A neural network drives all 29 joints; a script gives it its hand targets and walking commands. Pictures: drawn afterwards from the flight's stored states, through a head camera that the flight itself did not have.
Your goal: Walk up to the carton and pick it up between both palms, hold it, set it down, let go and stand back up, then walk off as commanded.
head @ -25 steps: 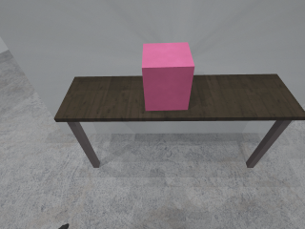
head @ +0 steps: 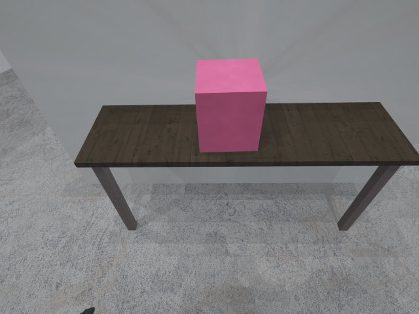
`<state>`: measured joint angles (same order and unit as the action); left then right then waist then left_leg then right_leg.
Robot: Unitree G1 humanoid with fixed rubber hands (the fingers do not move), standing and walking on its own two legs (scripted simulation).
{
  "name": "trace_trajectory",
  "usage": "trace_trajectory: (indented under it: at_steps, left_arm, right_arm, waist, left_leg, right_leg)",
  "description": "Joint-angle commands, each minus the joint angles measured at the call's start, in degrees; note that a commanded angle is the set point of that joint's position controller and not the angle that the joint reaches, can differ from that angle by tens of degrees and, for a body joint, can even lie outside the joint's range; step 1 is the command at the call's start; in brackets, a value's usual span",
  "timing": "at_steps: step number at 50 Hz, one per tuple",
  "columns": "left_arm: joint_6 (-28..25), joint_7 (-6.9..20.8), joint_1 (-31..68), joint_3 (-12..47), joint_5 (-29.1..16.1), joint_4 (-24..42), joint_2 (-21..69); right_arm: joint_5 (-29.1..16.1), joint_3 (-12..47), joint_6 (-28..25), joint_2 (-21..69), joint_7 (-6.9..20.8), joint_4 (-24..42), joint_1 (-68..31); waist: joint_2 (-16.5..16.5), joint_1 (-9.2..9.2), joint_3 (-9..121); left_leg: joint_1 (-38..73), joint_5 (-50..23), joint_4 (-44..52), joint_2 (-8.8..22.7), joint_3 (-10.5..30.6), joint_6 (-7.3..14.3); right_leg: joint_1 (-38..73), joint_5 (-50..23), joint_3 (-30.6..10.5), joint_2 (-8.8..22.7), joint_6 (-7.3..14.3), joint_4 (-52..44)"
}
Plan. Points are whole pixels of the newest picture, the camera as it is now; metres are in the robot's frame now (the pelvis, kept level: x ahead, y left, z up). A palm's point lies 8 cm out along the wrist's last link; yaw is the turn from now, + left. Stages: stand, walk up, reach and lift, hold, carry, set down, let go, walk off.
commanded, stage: stand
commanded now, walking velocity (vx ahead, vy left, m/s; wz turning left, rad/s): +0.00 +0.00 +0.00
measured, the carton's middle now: (227, 106) +0.78 -0.01 -0.07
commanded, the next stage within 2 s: none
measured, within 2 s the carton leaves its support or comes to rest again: neither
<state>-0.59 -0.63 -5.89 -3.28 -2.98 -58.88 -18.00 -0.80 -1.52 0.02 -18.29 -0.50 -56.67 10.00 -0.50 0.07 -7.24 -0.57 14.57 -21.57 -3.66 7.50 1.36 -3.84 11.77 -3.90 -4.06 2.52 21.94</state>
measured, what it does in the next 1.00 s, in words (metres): stands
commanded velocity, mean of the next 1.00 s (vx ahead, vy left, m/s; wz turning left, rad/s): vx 0.00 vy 0.00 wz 0.00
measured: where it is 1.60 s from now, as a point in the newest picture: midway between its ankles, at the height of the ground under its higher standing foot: outside the picture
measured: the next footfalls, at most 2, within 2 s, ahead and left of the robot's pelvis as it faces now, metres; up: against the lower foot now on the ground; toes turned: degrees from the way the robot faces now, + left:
none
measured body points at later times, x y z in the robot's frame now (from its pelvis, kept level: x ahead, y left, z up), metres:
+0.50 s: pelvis +0.00 +0.00 +0.00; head +0.01 +0.00 +0.45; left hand +0.10 +0.29 -0.12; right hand +0.08 -0.29 -0.13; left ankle -0.02 +0.11 -0.74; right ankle +0.01 -0.09 -0.74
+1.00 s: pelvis +0.00 +0.00 +0.00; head +0.01 +0.00 +0.45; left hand +0.10 +0.29 -0.12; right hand +0.08 -0.29 -0.13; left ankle -0.02 +0.11 -0.74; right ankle +0.01 -0.09 -0.74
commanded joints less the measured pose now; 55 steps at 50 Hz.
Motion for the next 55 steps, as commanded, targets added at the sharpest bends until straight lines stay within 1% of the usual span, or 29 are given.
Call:
trace_trajectory:
  at_steps: [1,3,4,5,7,8,10,11,14,15,17,18,21,26,31,32,34,36,37,39,41,42,43,46,48,50,51,52,55]
  left_arm:
    - [-1.80,-0.44,4.61,-1.45,3.51,1.91,-13.70]
    - [-1.61,-0.41,3.38,-1.08,3.44,1.92,-11.92]
    - [-1.48,-0.62,2.71,-1.13,3.62,1.55,-12.86]
    - [-1.77,-0.87,3.21,-1.54,3.40,1.78,-13.50]
    - [-1.57,-0.37,2.20,-1.26,3.52,1.65,-12.75]
    - [-2.05,-0.38,3.63,-1.44,3.32,1.90,-13.76]
    - [-1.53,-0.34,2.29,-1.28,3.43,1.37,-13.94]
    - [-1.56,-0.47,4.42,-1.37,3.51,1.40,-12.92]
    - [-1.58,-0.66,4.07,-1.44,3.40,2.26,-13.77]
    - [-1.80,-0.76,2.94,-1.51,3.67,1.18,-14.31]
    - [-1.64,-0.40,1.79,-1.15,3.40,1.40,-11.97]
    - [-1.85,-0.65,3.31,-1.79,3.61,2.03,-13.75]
    - [-1.70,-0.64,3.93,-1.24,3.55,1.75,-13.14]
    - [-1.49,-0.72,3.62,-1.63,3.18,1.50,-13.87]
    - [-1.69,-0.58,3.90,-1.30,3.84,1.48,-13.59]
    - [-1.64,-0.67,2.41,-1.42,3.36,1.44,-13.54]
    - [-1.41,-0.59,4.51,-1.16,3.58,1.99,-12.12]
    - [-1.56,-0.59,3.29,-1.24,3.43,1.78,-12.99]
    - [-1.52,-0.46,2.58,-0.97,3.55,0.97,-12.85]
    - [-1.42,-0.64,4.50,-1.49,3.40,2.04,-13.08]
    - [-1.37,-0.53,3.51,-1.27,3.27,1.98,-12.65]
    - [-1.43,-0.48,2.92,-0.91,3.06,1.62,-12.10]
    - [-1.57,-0.68,3.73,-1.42,3.32,1.33,-13.86]
    - [-1.84,-0.70,2.66,-1.58,3.48,1.26,-13.16]
    - [-1.97,-0.54,3.59,-1.49,3.54,1.63,-14.04]
    - [-1.86,-0.40,3.83,-1.58,3.40,1.61,-13.83]
    - [-1.90,-0.32,4.29,-1.23,3.43,1.91,-13.38]
    - [-1.81,-0.24,3.14,-1.39,3.49,1.17,-13.17]
    - [-2.02,-0.55,3.08,-1.34,3.30,1.40,-12.86]
  right_arm:
    - [1.47,-2.49,-2.14,-13.53,-0.87,1.27,-1.52]
    - [1.72,-2.24,-2.27,-13.29,-0.97,1.02,-0.16]
    - [1.69,-2.61,-2.13,-14.02,-0.76,1.05,-1.06]
    - [1.74,-2.70,-1.97,-13.80,-0.84,0.68,-1.06]
    - [1.72,-2.46,-2.07,-13.14,-0.93,1.48,-0.93]
    - [1.60,-1.83,-2.19,-12.07,-0.43,1.66,-1.63]
    - [1.42,-2.04,-2.10,-11.35,-0.44,1.85,-2.19]
    - [1.92,-2.18,-1.97,-12.78,-0.57,1.46,-3.64]
    - [1.94,-1.73,-2.06,-11.42,-0.47,1.74,-3.02]
    - [1.23,-2.22,-2.04,-12.77,-0.38,1.26,-1.46]
    - [1.89,-2.38,-2.27,-12.81,-0.89,0.92,-1.66]
    - [1.92,-2.60,-2.26,-12.87,-0.94,1.01,-2.13]
    - [1.26,-2.18,-2.22,-12.07,-0.52,1.90,-2.56]
    - [2.21,-2.08,-2.26,-11.97,-0.43,1.81,-3.57]
    - [1.48,-2.58,-2.47,-12.80,-0.58,1.83,-2.35]
    - [1.53,-2.12,-2.40,-12.91,-0.84,0.93,-1.10]
    - [1.52,-2.47,-2.51,-12.29,-0.82,1.84,-2.79]
    - [1.99,-2.14,-2.28,-13.18,-0.71,1.26,-1.88]
    - [1.53,-2.05,-2.18,-12.99,-0.31,1.16,-2.30]
    - [1.75,-2.88,-2.37,-13.65,-0.72,1.74,-3.10]
    - [1.84,-2.42,-2.28,-13.65,-0.61,1.66,-2.37]
    - [2.11,-2.36,-2.37,-13.42,-0.76,1.23,-2.17]
    - [1.91,-2.02,-2.33,-12.28,-0.44,1.04,-1.78]
    - [1.72,-2.42,-2.14,-12.14,-0.39,1.18,-2.96]
    - [1.44,-2.54,-2.19,-12.71,-0.72,1.12,-1.38]
    - [1.67,-2.31,-2.38,-12.46,-0.47,1.53,-2.71]
    - [2.13,-2.58,-2.32,-12.99,-0.65,1.32,-1.26]
    - [1.99,-2.39,-2.36,-13.10,-0.48,0.65,-1.36]
    - [1.64,-2.12,-2.09,-12.56,-0.42,1.09,-1.52]
  waist:
    - [6.28,0.29,9.41]
    - [2.66,0.37,5.97]
    - [4.45,-0.73,7.38]
    - [3.14,-0.30,6.75]
    - [5.70,-0.59,8.64]
    - [2.62,-0.53,8.39]
    - [7.30,-0.42,6.75]
    - [3.70,-0.73,6.16]
    - [5.21,-0.90,8.98]
    - [5.13,0.16,6.66]
    - [2.30,-0.57,7.70]
    - [4.46,-1.19,6.66]
    - [7.16,-0.08,9.17]
    - [2.52,-1.66,8.79]
    - [6.19,0.04,9.18]
    - [2.58,-1.07,8.38]
    - [6.22,-0.11,7.65]
    - [4.43,-1.02,6.39]
    - [3.05,-0.33,8.18]
    - [2.44,-0.15,6.55]
    - [4.91,-0.53,6.70]
    - [4.14,-1.22,7.14]
    - [6.05,-1.02,8.59]
    - [2.71,-0.98,6.78]
    - [6.49,-0.42,7.32]
    - [4.45,-0.76,9.62]
    - [4.39,-0.01,7.07]
    - [3.12,-0.79,8.32]
    - [4.39,-0.34,7.82]
  left_leg:
    - [-0.19,-15.32,4.18,8.37,4.96,1.47]
    - [-2.55,-15.24,4.92,9.15,5.23,1.51]
    - [-2.61,-13.68,5.09,9.08,4.98,1.48]
    - [-3.10,-15.03,5.26,8.89,4.58,1.46]
    - [-1.02,-16.07,3.94,8.47,4.63,1.43]
    - [-2.83,-14.50,4.42,8.54,4.06,1.01]
    - [-2.31,-14.61,3.93,9.03,4.69,1.01]
    - [-5.89,-13.05,4.85,8.74,5.27,1.68]
    - [-2.84,-14.06,4.35,8.93,4.94,1.73]
    - [-3.32,-15.24,5.08,9.11,5.69,1.40]
    - [-5.85,-15.57,5.22,8.88,5.01,1.50]
    - [-5.23,-15.41,4.78,8.53,4.69,1.73]
    - [-1.41,-15.95,3.84,8.43,4.34,1.17]
    - [-4.46,-15.24,6.09,8.77,4.87,1.32]
    - [-0.38,-16.75,4.22,8.32,4.23,0.95]
    - [-2.29,-15.86,4.79,8.45,4.51,1.18]
    - [-2.84,-15.22,4.52,8.56,4.58,1.66]
    - [-4.05,-16.14,5.00,9.68,5.42,2.18]
    - [-2.46,-13.94,4.32,8.15,4.61,1.33]
    - [-3.96,-12.78,5.34,9.02,4.83,1.34]
    - [-4.53,-14.28,6.44,9.38,5.82,1.73]
    - [-4.38,-12.67,5.79,9.51,5.04,1.87]
    - [-2.10,-11.75,5.80,8.60,5.09,0.95]
    - [-3.72,-13.21,5.20,8.30,4.43,1.41]
    - [-4.59,-13.09,4.46,8.28,4.80,1.14]
    - [-2.22,-13.30,3.05,7.17,3.59,0.56]
    - [-2.96,-14.34,4.84,8.17,4.04,0.98]
    - [-1.97,-14.87,5.47,8.59,4.11,0.82]
    - [-2.90,-14.63,4.73,8.55,4.31,1.06]
  right_leg:
    - [-0.54,-13.87,-8.49,10.21,1.00,-7.14]
    - [-0.58,-12.89,-9.47,10.36,0.19,-6.91]
    - [0.74,-11.30,-7.67,9.23,0.20,-6.85]
    - [0.30,-13.00,-9.01,9.97,0.63,-6.38]
    - [1.05,-15.82,-9.06,10.39,0.85,-6.97]
    - [1.53,-15.11,-9.67,10.54,0.76,-6.77]
    - [-0.06,-13.90,-7.91,9.75,0.24,-7.69]
    - [1.16,-12.45,-8.17,10.09,0.61,-6.81]
    - [1.02,-12.31,-9.48,10.69,0.75,-6.91]
    - [0.81,-14.15,-8.00,9.93,0.86,-6.49]
    - [5.13,-17.50,-8.73,10.92,1.24,-5.62]
    - [2.66,-17.68,-9.45,11.17,1.43,-5.84]
    - [1.56,-16.88,-8.18,10.45,0.36,-6.71]
    - [4.12,-14.40,-7.82,10.19,0.40,-5.91]
    - [1.16,-16.85,-8.37,10.65,0.71,-6.53]
    - [2.26,-16.26,-10.19,11.04,0.57,-6.75]
    - [0.55,-15.78,-7.72,10.04,0.57,-6.36]
    - [1.31,-15.01,-8.51,10.09,0.77,-6.17]
    - [0.51,-12.90,-9.07,10.71,1.41,-6.97]
    - [0.56,-13.32,-9.39,10.61,1.40,-6.95]
    - [1.56,-12.75,-7.74,9.81,0.54,-6.18]
    - [2.22,-11.93,-8.50,10.06,0.37,-7.26]
    - [1.02,-10.73,-9.66,10.66,1.02,-7.62]
    - [1.26,-14.23,-10.00,10.93,0.63,-7.73]
    - [2.60,-15.72,-9.20,11.01,1.27,-7.75]
    - [2.35,-16.10,-9.91,11.77,1.17,-7.52]
    - [1.48,-16.55,-9.09,10.84,1.04,-7.01]
    - [2.07,-16.29,-8.77,10.26,0.90,-6.72]
    - [1.21,-15.62,-8.74,10.69,0.79,-6.51]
